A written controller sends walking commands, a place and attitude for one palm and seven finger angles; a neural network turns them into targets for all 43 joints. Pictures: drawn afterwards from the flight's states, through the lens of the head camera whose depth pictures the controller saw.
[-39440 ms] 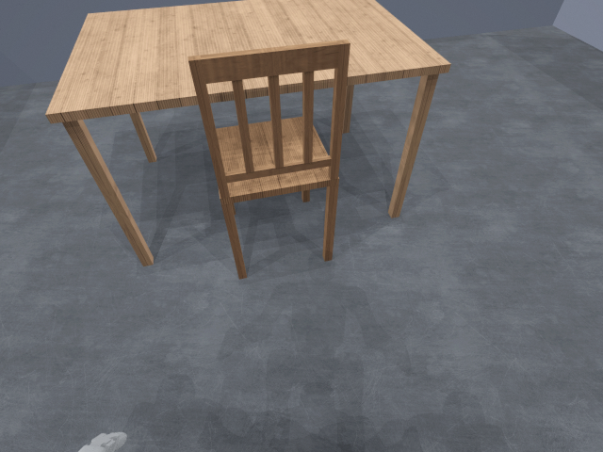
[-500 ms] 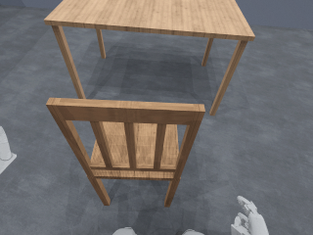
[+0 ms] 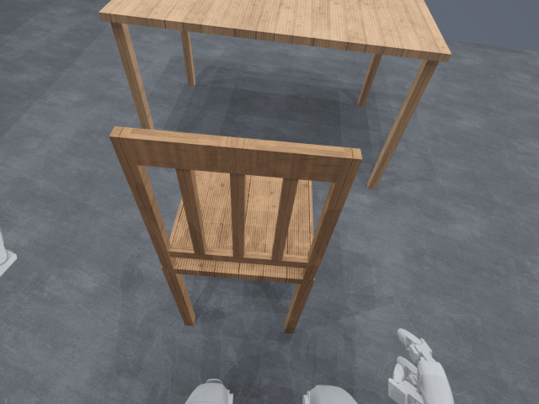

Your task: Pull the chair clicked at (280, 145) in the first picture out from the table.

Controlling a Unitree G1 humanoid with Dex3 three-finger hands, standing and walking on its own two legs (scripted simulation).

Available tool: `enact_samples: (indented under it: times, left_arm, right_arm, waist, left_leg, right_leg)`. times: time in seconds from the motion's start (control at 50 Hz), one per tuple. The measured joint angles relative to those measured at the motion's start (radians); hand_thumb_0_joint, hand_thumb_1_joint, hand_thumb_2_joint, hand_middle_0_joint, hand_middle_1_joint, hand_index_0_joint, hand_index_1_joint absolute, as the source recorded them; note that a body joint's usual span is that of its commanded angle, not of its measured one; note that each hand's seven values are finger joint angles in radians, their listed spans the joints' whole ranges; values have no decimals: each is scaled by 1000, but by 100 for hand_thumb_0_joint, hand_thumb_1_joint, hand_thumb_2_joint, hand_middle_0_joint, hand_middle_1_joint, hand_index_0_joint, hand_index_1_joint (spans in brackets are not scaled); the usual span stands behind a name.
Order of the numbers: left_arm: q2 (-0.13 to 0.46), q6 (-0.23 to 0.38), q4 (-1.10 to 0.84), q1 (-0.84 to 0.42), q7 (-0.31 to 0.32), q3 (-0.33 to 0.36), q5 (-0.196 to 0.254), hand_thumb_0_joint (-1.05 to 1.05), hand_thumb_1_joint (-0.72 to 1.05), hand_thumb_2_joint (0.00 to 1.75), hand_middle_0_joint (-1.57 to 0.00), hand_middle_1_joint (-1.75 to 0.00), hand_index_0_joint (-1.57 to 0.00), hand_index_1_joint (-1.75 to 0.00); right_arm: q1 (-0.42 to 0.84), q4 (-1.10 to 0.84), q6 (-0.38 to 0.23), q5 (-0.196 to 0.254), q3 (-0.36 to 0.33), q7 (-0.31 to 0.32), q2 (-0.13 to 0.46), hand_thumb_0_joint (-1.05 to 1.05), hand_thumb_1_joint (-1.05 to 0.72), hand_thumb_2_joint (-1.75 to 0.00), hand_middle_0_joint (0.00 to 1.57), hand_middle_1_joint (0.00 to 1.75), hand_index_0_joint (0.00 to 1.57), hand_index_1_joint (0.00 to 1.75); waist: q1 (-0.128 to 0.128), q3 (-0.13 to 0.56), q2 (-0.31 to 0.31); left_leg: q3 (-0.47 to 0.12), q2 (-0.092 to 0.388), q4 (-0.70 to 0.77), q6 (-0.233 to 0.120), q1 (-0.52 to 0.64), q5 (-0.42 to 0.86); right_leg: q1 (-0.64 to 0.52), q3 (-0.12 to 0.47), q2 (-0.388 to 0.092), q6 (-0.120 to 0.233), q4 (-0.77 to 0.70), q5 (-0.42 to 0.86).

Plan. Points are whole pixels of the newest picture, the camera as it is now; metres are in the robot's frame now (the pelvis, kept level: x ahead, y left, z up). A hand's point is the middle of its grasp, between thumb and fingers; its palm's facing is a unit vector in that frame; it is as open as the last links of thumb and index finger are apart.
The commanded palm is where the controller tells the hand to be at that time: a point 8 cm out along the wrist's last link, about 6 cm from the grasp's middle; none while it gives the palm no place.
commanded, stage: stop stepping back and stand still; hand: left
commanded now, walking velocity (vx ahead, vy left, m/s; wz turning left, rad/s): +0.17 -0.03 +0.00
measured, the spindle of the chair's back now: (238, 218) +0.46 +0.09 -0.07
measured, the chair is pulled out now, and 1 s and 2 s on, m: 0.61 0.61 0.61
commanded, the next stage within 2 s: let the arm hang, fingers relaxed in 0.72 s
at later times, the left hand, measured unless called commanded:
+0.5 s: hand (68, 296) +0.18 +0.21 +0.18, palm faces +0.25 -0.82 -0.51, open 7.4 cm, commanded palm +0.12 +0.27 +0.19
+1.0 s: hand (155, 390) +0.15 +0.17 -0.07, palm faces -0.01 -0.96 -0.29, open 7.4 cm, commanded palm none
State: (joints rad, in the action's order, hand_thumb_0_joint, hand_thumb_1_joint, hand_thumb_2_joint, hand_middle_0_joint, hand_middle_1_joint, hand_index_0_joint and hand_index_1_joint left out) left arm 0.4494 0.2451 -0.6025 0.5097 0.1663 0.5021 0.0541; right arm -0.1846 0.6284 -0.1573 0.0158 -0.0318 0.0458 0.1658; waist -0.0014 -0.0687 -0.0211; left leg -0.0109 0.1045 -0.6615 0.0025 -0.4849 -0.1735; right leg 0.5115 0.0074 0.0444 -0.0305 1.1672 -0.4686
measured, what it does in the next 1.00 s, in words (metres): steps on the spot: right foot, then left foot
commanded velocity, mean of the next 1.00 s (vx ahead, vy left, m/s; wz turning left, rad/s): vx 0.04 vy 0.02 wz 0.00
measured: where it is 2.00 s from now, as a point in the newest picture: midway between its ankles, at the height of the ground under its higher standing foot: outside the picture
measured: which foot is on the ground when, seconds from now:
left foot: down 0.00-0.14, up 0.16-0.26, down 0.28-1.00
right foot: up 0.00-0.10, down 0.12-1.00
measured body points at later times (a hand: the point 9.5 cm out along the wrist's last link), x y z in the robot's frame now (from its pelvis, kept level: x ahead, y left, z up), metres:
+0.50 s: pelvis -0.04 -0.02 +0.02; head -0.03 -0.01 +0.46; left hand +0.16 +0.25 +0.21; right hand +0.07 -0.28 -0.07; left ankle +0.02 +0.09 -0.72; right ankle -0.07 -0.15 -0.72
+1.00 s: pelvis -0.04 -0.02 +0.01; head -0.04 -0.02 +0.46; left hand +0.15 +0.22 -0.05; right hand +0.08 -0.27 -0.11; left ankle +0.02 +0.09 -0.72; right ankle -0.07 -0.15 -0.72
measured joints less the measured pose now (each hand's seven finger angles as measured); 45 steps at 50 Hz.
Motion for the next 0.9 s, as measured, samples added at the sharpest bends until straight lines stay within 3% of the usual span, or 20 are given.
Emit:
enact_samples:
  times: [0.04, 0.1, 0.14, 0.18, 0.22, 0.28, 0.32, 0.38, 0.48, 0.6, 0.74, 0.82, 0.84, 0.9]
  left_arm:
    - [-9, -2, -16, 39, 0, 6, 11, 1, 88, 89, -22, -30, -22, -30]
    - [9, -11, -20, 57, -2, 14, 12, 1, 88, 89, -21, -30, -21, -30]
    - [4, -10, 1, 20, -15, -9, 3, 1, 88, 89, -21, -30, -21, -30]
    - [-4, -15, 23, -5, -27, -51, -1, 1, 88, 89, -22, -30, -22, -30]
    - [-7, -19, 22, 25, -28, -61, 1, 1, 88, 89, -22, -30, -22, -30]
    - [-12, -12, 36, 97, -22, -33, 4, 1, 88, 89, -22, -30, -22, -31]
    - [-3, -13, 90, 67, -21, -26, 3, 1, 88, 89, -22, -30, -22, -31]
    - [-3, -37, 143, 17, -19, -34, -6, 1, 88, 89, -22, -30, -22, -30]
    - [-2, -32, 82, 63, -33, -81, -12, 1, 88, 89, -21, -30, -22, -30]
    - [26, 8, 32, 176, -28, -54, -8, 1, 88, 89, -22, -30, -22, -31]
    - [-50, -29, 189, 43, -6, -67, -7, 1, 88, 89, -22, -30, -22, -30]
    - [-92, -55, 199, 6, -6, -116, -11, 1, 89, 89, -21, -30, -21, -30]
    - [-88, -45, 241, -19, -25, -145, -35, 1, 89, 89, -21, -30, -21, -30]
    - [-105, -131, 536, -156, -109, -281, -76, 0, 89, 90, -20, -30, -21, -30]
  right_arm:
    - [-11, -7, -3, 4, 6, -10, -5, 1, -90, -90, 20, 30, 20, 30]
    - [-23, -23, -12, 1, 25, -7, -2, 1, -90, -90, 20, 30, 20, 30]
    - [-13, -15, -11, 1, 27, -4, 19, 1, -90, -90, 20, 30, 20, 30]
    - [-24, 18, 7, 6, 26, -1, 36, 1, -90, -90, 20, 30, 20, 30]
    - [-47, 48, 34, 15, 32, -4, 38, 1, -90, -90, 20, 30, 20, 30]
    - [-84, 39, 57, 20, 36, 7, 44, 1, -90, -90, 20, 30, 20, 30]
    - [-80, 39, 46, 18, 24, 15, 35, 2, -90, -90, 20, 30, 20, 30]
    - [-61, 27, 21, 4, 19, 11, 32, 2, -90, -90, 20, 30, 20, 30]
    - [-53, 14, 1, 11, 22, 2, 39, 1, -90, -90, 20, 30, 20, 30]
    - [-77, 18, 21, 9, 14, 20, 44, 1, -90, -90, 20, 30, 20, 30]
    - [-64, 50, 10, 11, 16, 37, 53, 1, -90, -90, 20, 30, 20, 30]
    - [-40, 50, 5, 8, 25, 33, 42, 1, -90, -90, 20, 30, 20, 30]
    - [-33, 63, -5, 1, 21, 14, 46, 1, -90, -90, 20, 30, 20, 30]
    - [9, 130, 43, -15, 8, -32, 78, 1, -90, -90, 20, 30, 20, 30]
  waist:
    - [9, 26, 0]
    - [16, 37, 7]
    - [9, 4, -37]
    - [-8, -10, -71]
    - [2, 21, -34]
    - [-15, 82, 2]
    - [-33, 71, 40]
    - [-38, 34, 57]
    - [-66, 13, 19]
    - [-28, 47, 7]
    - [5, 63, -18]
    - [5, 53, -10]
    - [7, 63, -10]
    - [11, 89, -31]
  left_leg:
    - [19, 14, 18, 3, -15, 12]
    - [39, 18, 6, 9, -48, 17]
    - [9, 31, -51, 10, -71, -27]
    - [-28, 10, -130, 3, -60, -141]
    - [-17, -44, -199, 0, -10, -158]
    - [11, -80, -18, -19, 134, -115]
    - [28, -108, 39, -26, 162, -131]
    - [43, -109, 92, -22, 183, -65]
    - [-2, -78, 125, -10, 168, -24]
    - [-18, -67, 135, -3, 158, -15]
    - [-16, -76, 164, 1, 186, -8]
    - [-14, -75, 168, 1, 198, -11]
    - [-17, -78, 154, -1, 179, -14]
    - [-28, -95, 100, -4, 129, -33]
  right_leg:
    - [-94, -25, -25, 3, -136, -12]
    - [-277, -46, -57, 15, -475, 18]
    - [-347, -73, -38, 4, -590, 39]
    - [-385, -97, -25, -4, -612, 57]
    - [-390, -62, -49, -6, -612, 62]
    - [-373, -16, -64, -14, -604, 59]
    - [-350, -4, -93, -4, -558, 55]
    - [-325, -8, -88, 13, -580, 72]
    - [-356, -44, -45, 11, -701, 188]
    - [-351, -45, -26, 25, -728, 202]
    - [-373, -45, -35, 22, -744, 202]
    - [-386, -43, -35, 23, -749, 200]
    - [-366, -45, -37, 23, -731, 194]
    - [-314, -57, -53, 17, -656, 155]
